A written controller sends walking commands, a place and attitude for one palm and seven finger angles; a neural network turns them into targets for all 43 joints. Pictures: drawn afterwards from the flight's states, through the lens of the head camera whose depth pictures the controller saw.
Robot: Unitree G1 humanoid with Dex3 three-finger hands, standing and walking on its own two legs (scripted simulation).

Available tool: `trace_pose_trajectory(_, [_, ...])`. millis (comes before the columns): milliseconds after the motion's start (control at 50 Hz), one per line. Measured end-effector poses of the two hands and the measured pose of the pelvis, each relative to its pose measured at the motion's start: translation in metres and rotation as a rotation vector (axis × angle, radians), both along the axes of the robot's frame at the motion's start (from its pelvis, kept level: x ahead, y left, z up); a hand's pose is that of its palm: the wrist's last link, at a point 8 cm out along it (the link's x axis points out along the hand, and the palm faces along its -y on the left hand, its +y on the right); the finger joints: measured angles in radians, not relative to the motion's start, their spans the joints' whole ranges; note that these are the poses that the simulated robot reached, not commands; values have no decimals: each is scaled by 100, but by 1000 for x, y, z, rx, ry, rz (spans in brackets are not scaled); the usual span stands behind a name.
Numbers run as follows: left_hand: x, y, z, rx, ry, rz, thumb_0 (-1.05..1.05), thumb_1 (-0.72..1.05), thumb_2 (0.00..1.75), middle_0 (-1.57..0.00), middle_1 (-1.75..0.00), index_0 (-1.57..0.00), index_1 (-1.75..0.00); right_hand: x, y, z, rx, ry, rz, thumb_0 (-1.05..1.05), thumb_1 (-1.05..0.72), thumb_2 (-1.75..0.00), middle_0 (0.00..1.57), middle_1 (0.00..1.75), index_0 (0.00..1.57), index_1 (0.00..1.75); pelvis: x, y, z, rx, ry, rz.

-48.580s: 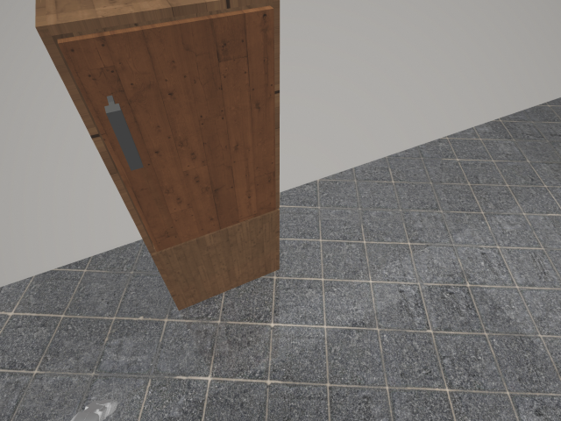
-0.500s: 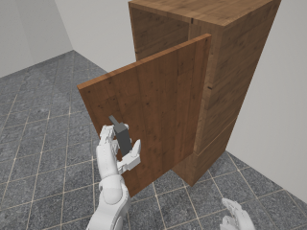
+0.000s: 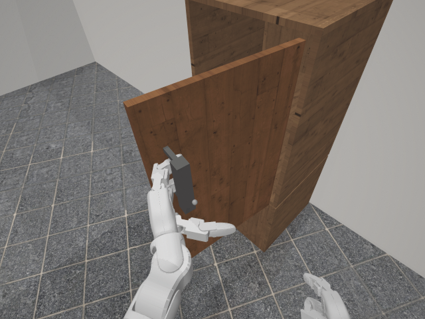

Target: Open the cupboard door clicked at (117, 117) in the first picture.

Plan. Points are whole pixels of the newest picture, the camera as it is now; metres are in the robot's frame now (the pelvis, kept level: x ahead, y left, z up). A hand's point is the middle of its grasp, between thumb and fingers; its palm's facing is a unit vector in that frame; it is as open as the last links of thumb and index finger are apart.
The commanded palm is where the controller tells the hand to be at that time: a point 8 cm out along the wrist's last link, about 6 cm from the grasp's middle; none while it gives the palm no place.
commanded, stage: open thumb and fingers to let go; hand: left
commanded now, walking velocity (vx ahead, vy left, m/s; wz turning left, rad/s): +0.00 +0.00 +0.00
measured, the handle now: (178, 179) +0.35 +0.09 +0.10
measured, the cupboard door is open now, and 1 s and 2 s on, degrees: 81 83 83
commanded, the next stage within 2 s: slide the hand sideways off the handle in 0.06 s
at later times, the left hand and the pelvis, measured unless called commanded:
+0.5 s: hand (191, 216) +0.27 +0.05 +0.10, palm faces -0.12 -0.99 +0.04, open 16.3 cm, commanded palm +0.25 +0.10 +0.09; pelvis -0.02 +0.02 +0.00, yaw -1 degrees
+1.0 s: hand (166, 236) +0.23 +0.09 +0.10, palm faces -0.05 -1.00 +0.01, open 16.3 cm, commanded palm +0.20 +0.15 +0.09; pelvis +0.00 +0.01 +0.00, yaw -2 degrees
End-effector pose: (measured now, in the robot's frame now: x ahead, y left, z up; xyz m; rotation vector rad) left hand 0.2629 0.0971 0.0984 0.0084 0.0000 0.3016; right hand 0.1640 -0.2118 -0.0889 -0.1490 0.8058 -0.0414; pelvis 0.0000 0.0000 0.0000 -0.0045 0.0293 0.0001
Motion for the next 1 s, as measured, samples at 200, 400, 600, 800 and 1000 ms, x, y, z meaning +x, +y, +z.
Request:
trace_pose_trajectory(200, [3, 2, 0, 9, 1, -19, -1, -50, 30, -30, -56, -28, -57, -8, 15, -1, 3, 13, 24, 1, -90, -90, 20, 30, 20, 30, -11, 9, -1, -10, -5, 3])
trace_pose_trajectory(400, [-7, 16, -3, 19, -37, -455, -1, -50, 30, -18, -36, -11, -37, -30, 16, -1, -2, -7, -18, 1, -90, -90, 20, 30, 21, 30, -21, 20, 0, -13, -11, 2])
trace_pose_trajectory(600, [-10, 11, -4, -30, -36, -402, -1, -50, 30, -15, -34, -16, -32, -36, 21, 9, 2, -40, -24, 2, -90, -90, 20, 30, 20, 30, -22, 24, 1, -3, -10, -25])
trace_pose_trajectory(800, [-33, 31, -5, -30, -20, -378, -1, -50, 30, -15, -31, -15, -30, -21, 15, 18, 1, -69, -28, 2, -90, -90, 20, 30, 21, 30, -10, 19, 4, -2, -11, -40])
trace_pose_trajectory(1000, [-47, 49, -3, -16, -18, -354, -1, -50, 30, -16, -31, -16, -31, 6, 6, 21, -10, -115, -4, 2, -90, -90, 20, 30, 21, 30, 3, 10, 2, 2, 15, -28])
